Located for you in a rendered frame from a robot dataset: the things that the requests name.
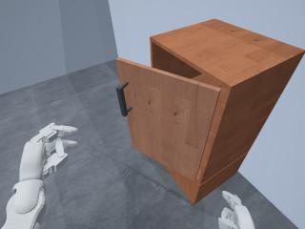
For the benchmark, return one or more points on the left robot forearm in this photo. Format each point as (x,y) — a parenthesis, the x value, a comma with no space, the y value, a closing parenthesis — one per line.
(27,206)

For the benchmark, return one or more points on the robot right hand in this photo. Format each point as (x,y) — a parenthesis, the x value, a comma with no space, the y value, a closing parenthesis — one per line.
(240,218)

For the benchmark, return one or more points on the cupboard door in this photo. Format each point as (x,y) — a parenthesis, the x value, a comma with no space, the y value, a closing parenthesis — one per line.
(171,115)

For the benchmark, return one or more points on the handle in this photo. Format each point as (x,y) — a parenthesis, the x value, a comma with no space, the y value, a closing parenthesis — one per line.
(122,100)

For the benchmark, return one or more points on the robot left hand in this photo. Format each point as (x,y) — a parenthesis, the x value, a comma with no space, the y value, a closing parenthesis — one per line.
(46,143)

